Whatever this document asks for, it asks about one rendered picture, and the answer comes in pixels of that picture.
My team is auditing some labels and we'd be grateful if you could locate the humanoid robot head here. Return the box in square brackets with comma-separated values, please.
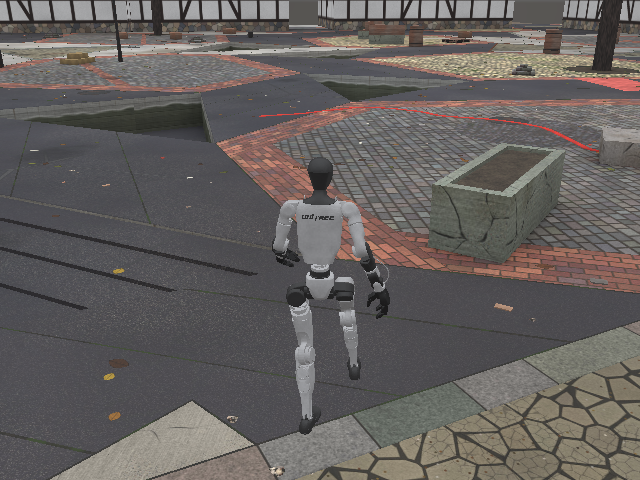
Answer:
[303, 157, 337, 205]

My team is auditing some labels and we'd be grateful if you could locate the robot left forearm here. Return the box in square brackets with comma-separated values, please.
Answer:
[272, 236, 287, 259]

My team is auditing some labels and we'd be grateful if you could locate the robot right thigh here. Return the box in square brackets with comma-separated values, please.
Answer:
[334, 277, 355, 327]

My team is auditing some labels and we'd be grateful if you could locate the robot left upper arm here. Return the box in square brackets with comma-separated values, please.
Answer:
[273, 200, 300, 252]

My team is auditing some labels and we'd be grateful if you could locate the robot right upper arm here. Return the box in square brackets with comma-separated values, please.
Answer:
[340, 201, 368, 258]

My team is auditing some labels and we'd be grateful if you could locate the robot right hand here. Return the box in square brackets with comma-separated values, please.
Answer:
[367, 288, 390, 319]

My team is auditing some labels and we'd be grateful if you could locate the robot right forearm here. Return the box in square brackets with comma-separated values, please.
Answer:
[360, 242, 385, 292]

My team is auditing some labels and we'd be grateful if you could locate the robot left hand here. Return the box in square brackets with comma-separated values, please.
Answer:
[276, 248, 300, 267]

